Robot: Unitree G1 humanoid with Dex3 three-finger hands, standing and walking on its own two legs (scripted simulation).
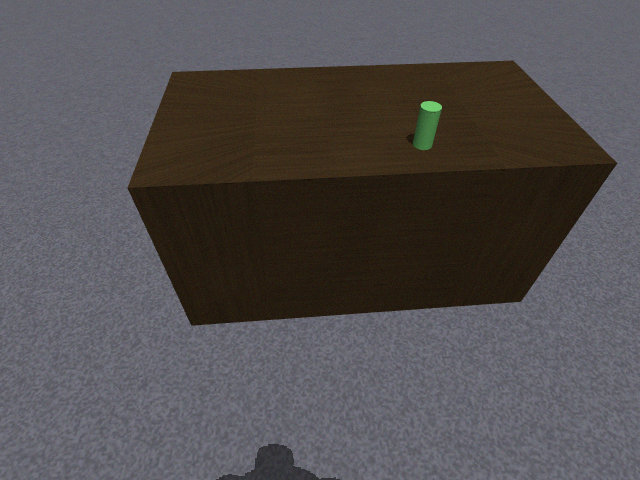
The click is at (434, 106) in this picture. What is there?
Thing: slim round
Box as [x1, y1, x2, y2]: [413, 101, 441, 149]
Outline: 433,101 425,101 421,103 413,139 413,145 419,149 428,149 431,147 441,109 440,104
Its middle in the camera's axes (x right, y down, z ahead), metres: +0.29 -0.31 +1.03
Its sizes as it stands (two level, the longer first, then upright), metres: 0.054 0.054 0.114
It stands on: a support 0.65 m high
